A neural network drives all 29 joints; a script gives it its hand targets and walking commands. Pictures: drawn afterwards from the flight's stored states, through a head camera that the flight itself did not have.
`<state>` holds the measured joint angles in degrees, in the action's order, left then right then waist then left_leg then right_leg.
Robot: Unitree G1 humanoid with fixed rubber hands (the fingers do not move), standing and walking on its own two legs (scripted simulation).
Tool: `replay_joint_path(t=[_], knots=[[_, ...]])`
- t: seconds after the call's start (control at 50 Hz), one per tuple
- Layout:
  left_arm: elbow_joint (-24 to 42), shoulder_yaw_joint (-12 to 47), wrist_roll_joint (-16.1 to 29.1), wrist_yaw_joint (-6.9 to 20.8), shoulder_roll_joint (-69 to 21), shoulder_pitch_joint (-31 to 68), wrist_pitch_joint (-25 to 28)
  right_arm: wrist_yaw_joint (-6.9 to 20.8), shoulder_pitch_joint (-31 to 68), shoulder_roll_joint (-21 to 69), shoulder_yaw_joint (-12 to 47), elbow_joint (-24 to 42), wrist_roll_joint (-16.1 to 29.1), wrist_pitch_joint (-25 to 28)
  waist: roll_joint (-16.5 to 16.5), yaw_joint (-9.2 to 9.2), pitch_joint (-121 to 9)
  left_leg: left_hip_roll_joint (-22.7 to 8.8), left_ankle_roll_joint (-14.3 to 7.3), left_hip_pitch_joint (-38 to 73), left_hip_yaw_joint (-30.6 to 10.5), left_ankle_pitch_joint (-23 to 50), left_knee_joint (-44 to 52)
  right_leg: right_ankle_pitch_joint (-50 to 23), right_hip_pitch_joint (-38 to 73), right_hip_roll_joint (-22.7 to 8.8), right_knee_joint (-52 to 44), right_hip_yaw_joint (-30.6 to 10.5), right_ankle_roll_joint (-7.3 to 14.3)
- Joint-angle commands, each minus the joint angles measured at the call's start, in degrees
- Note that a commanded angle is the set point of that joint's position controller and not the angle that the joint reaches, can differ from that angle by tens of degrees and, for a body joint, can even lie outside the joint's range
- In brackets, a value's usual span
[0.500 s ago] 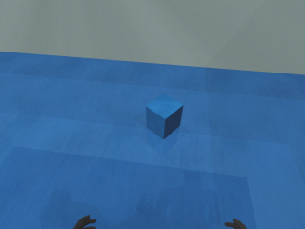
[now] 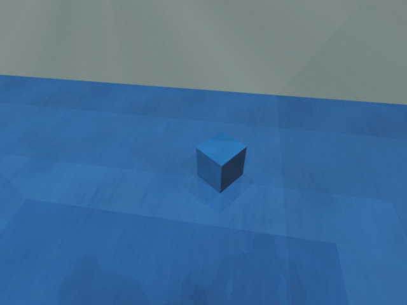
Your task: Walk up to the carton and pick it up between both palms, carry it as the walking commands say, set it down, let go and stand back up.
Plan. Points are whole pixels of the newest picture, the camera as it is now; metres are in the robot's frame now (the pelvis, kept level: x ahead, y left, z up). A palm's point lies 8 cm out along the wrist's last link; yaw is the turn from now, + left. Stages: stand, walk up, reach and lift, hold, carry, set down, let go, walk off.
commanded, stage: walk up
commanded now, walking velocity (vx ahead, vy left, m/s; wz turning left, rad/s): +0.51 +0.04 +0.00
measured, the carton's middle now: (220, 161) +1.05 -0.03 -0.64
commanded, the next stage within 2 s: none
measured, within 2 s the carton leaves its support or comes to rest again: neither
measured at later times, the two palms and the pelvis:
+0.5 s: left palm (83, 276) +0.22 +0.31 -0.13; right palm (302, 253) +0.28 -0.19 -0.09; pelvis +0.21 +0.06 +0.01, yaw +0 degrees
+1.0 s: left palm (136, 184) +0.47 +0.24 -0.10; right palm (309, 204) +0.44 -0.26 -0.14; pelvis +0.43 -0.02 +0.01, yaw +2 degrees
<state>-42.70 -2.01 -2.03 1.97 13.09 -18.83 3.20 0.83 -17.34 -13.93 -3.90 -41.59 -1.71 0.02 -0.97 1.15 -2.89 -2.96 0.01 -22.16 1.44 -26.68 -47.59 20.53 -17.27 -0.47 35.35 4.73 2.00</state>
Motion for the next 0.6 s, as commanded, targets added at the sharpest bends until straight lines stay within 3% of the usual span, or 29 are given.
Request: replay_joint_path(t=[0.0, 0.02, 0.06, 0.12, 0.18, 0.24, 0.26, 0.3, 0.32, 0.34, 0.36, 0.38, 0.4, 0.44, 0.5, 0.58], knots=[[-2.0, -2.87, -0.06, -1.64, 9.91, -14.88, 1.26, 1.47, 15.64, -1.97, -0.35, 9.24, -1.47, 3.06, 2.8, 6.49, 9.21, -3.03, -1.02, -35.19, -3.25, 6.46, -16.43, 28.24, 18.26, -25.15, -28.58, -42.09, 9.3], [-1.55, -3.02, -0.27, -1.68, 9.59, -11.95, 1.85, 2.05, 12.33, -1.57, -0.46, 7.72, -1.35, 3.21, 0.88, 3.91, 7.64, -3.85, -0.8, -32.22, -3.61, 10.61, -17.28, 20.34, 17.6, -23.36, -27.32, -37.57, 8.16], [-1.33, -2.6, 0.16, -1.42, 7.0, -7.77, 2.68, 2.9, 8.56, -1.24, -0.46, 5.27, -1.14, 2.78, 3.81, 1.4, 5.81, -3.8, 0.2, -25.57, -1.72, 14.76, -15.51, 6.7, 14.46, -17.69, -27.11, -24.76, 5.37], [-4.16, -1.48, 0.92, -1.3, 3.6, -9.67, 2.83, 3.68, 11.68, -0.34, -0.11, 5.39, -0.55, 1.97, 9.11, 1.94, 6.68, -2.6, 1.32, -19.69, 1.89, 17.73, -7.94, -4.71, 12.02, -13.6, -27.83, -13.62, 3.95], [-5.68, -1.52, 0.54, -1.22, 4.59, -10.99, 2.36, 3.52, 16.64, 0.62, 0.36, 5.87, 0.32, 2.08, 11.04, 3.12, 8.47, -0.55, 1.87, -11.39, 5.07, 17.63, 5.23, -11.32, 10.05, -11.15, -27.29, -7.0, 3.43], [-8.13, -2.18, 0.6, -1.18, 6.23, -13.97, 1.46, 2.5, 17.73, 0.27, 0.16, 5.72, -0.02, 2.29, 13.19, 3.87, 9.27, 1.5, 0.56, -3.95, 7.35, 12.84, 11.37, -19.06, 9.91, -12.21, -23.92, -5.52, 4.04], [-8.79, -2.25, 0.75, -1.26, 6.3, -14.11, 1.1, 2.01, 16.22, 0.03, -0.1, 5.28, -0.25, 2.44, 12.98, 2.87, 8.68, 2.23, -0.22, -0.3, 7.75, 11.99, 13.21, -22.04, 9.71, -12.44, -21.02, -5.07, 4.04], [-9.18, -2.09, 1.24, -1.44, 6.12, -13.65, 0.98, 0.56, 3.35, -2.76, -1.69, 0.96, -1.17, 3.43, 6.56, -3.7, 1.08, 2.79, -2.01, 20.12, 6.57, 15.9, 15.94, -31.93, 3.34, -9.59, -3.08, -0.93, 2.54], [-7.77, -1.91, 1.21, -1.68, 5.52, -11.8, 1.12, -0.41, -8.42, -7.49, -3.06, -0.84, -1.95, 4.18, -0.8, -9.45, -5.99, -9.18, -3.75, 32.96, -7.37, 6.74, 18.26, -17.4, -7.39, -7.15, 14.63, 0.79, 0.81], [-4.84, -1.28, 1.19, -1.44, 0.73, -12.46, 1.33, -1.37, -15.21, -16.87, -4.44, -1.67, -1.51, 4.25, -13.28, -9.51, -13.39, -29.19, -7.94, 40.67, -36.41, 7.38, 27.46, 13.17, -20.36, -0.44, 31.34, -0.86, -1.2], [-5.05, -2.58, 0.37, -0.99, 3.91, -10.79, 1.06, -1.58, -14.95, -16.87, -4.27, -3.74, 0.69, 3.67, -8.84, -8.09, -12.22, -28.2, -9.94, 34.78, -44.56, 7.68, 32.42, 7.81, -22.23, -2.03, 37.35, -8.38, -1.32], [-4.79, -2.76, 0.74, -0.73, 3.84, -8.4, 0.98, -1.55, -8.56, -12.7, -3.16, -3.26, 0.79, 3.72, -6.42, -4.88, -3.94, -25.23, -9.16, 28.29, -35.38, 7.33, 31.94, 2.13, -24.06, -4.62, 38.24, -8.45, -1.51], [-5.18, -2.58, 0.67, -0.41, 2.99, -6.14, 1.0, -1.14, -4.18, -8.59, -2.32, -2.91, 0.78, 4.1, -4.71, -3.55, 1.23, -21.51, -8.36, 21.66, -27.18, 10.36, 32.41, -2.91, -23.21, -6.18, 36.45, -7.79, -1.58], [-7.16, -2.71, 0.22, 0.23, 1.74, -7.22, -0.11, -0.74, 0.09, -4.8, -1.48, -3.13, 0.67, 4.69, -7.23, -0.47, 3.44, -15.92, -6.41, 13.62, -15.96, 15.63, 34.57, -7.24, -17.74, -7.47, 33.3, -6.54, -2.27], [-8.07, -2.35, 0.04, 1.33, -0.05, -5.64, -1.65, -0.83, -4.69, -3.51, -1.15, -6.77, 0.51, 5.72, -6.57, 0.21, 5.04, -14.55, -6.02, 11.15, -9.36, 26.49, 34.87, -10.62, -18.11, -7.31, 30.77, -4.66, -3.18], [-5.58, -1.6, -0.29, 2.48, -0.25, 4.15, -2.22, -0.91, -9.61, -3.36, -0.52, -9.51, 0.52, 6.02, -8.63, -1.72, 8.0, -12.96, -5.19, 11.88, -3.25, 32.68, 35.95, -17.23, -21.06, -7.3, 19.63, -1.45, -4.11]])
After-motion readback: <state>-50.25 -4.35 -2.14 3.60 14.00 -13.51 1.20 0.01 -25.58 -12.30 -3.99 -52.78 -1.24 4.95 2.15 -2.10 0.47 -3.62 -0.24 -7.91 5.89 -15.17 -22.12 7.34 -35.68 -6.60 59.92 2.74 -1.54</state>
